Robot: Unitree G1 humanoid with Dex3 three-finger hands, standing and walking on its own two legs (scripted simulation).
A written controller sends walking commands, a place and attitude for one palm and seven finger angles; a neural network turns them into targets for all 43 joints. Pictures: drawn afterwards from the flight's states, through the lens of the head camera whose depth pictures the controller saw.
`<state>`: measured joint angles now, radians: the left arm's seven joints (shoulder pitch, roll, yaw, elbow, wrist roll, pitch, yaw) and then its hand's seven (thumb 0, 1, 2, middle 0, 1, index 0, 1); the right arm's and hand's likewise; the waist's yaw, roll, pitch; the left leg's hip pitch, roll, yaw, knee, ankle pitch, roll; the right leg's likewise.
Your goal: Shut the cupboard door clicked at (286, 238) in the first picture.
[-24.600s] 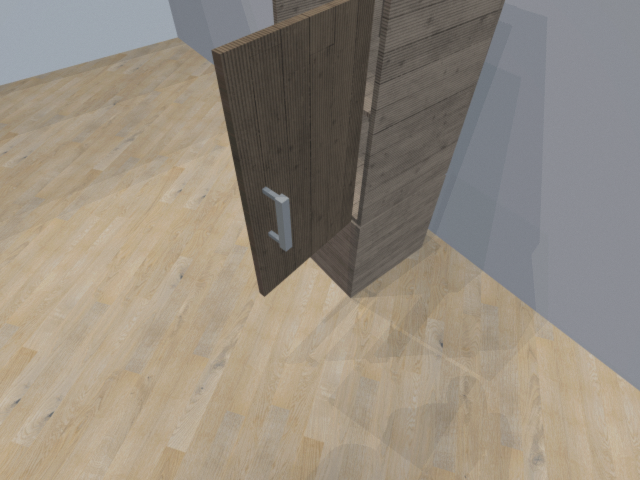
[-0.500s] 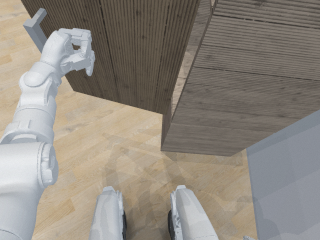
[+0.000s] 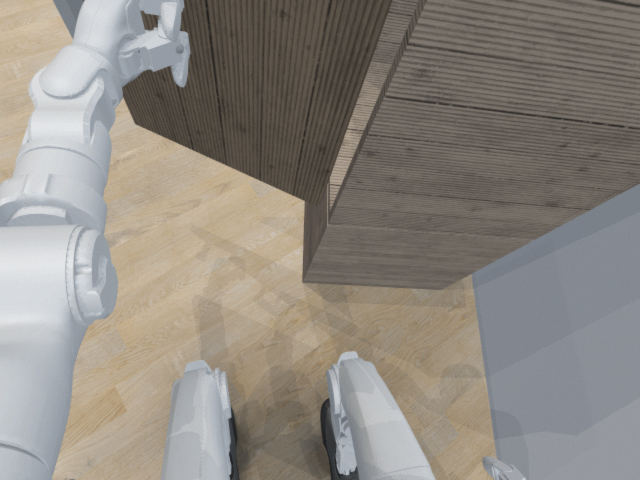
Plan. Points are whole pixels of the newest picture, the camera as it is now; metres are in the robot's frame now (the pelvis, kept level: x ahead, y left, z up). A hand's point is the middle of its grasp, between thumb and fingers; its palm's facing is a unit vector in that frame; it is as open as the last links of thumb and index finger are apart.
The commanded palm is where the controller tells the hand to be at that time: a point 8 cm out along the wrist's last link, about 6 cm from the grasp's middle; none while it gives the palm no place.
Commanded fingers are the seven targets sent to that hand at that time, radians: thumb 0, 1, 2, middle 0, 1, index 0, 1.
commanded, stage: pull the fist back off the door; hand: left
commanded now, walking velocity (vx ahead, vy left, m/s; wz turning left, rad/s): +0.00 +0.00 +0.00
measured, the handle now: out of the picture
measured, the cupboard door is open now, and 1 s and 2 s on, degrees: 68 64 64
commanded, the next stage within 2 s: draw the hand back to the body in 0.82 s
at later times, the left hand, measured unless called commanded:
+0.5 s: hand (203, 59) +0.56 +0.09 +0.10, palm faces +0.06 -1.00 -0.03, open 3.1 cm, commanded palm +0.51 +0.13 +0.10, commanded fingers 0.00 0.90 0.90 -1.30 -1.50 -1.30 -1.50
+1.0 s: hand (204, 103) +0.50 +0.08 +0.10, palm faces +0.03 -1.00 -0.04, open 3.1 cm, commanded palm +0.45 +0.14 +0.12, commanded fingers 0.00 0.90 0.90 -1.30 -1.50 -1.30 -1.50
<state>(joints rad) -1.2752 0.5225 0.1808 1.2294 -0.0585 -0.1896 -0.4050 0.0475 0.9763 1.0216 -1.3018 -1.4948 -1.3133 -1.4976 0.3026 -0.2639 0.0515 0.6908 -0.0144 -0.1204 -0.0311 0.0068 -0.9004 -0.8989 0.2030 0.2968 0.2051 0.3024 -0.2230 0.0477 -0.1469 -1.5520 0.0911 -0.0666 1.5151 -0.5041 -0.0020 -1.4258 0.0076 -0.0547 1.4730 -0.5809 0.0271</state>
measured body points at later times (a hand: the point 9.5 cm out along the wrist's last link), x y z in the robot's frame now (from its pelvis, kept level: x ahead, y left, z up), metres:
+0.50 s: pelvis +0.03 -0.02 +0.05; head +0.18 -0.01 +0.47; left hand +0.55 +0.14 +0.10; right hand +0.02 -0.27 -0.07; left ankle +0.08 +0.12 -0.56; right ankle +0.05 -0.14 -0.56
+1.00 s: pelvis +0.04 -0.03 +0.06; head +0.17 -0.02 +0.49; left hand +0.49 +0.14 +0.11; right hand +0.17 -0.28 -0.07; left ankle +0.08 +0.12 -0.56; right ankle +0.05 -0.14 -0.56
